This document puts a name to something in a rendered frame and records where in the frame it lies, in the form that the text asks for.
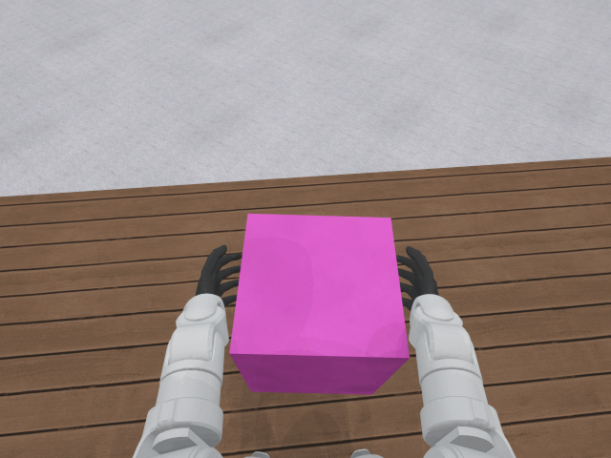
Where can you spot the right robot forearm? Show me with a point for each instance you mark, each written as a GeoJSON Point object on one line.
{"type": "Point", "coordinates": [455, 407]}

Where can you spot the carton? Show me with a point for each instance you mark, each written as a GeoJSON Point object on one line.
{"type": "Point", "coordinates": [319, 306]}

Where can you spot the left robot forearm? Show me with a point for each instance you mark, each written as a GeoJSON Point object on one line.
{"type": "Point", "coordinates": [187, 411]}

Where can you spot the robot right hand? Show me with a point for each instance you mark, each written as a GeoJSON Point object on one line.
{"type": "Point", "coordinates": [421, 279]}

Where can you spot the robot left hand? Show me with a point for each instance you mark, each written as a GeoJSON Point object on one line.
{"type": "Point", "coordinates": [211, 276]}

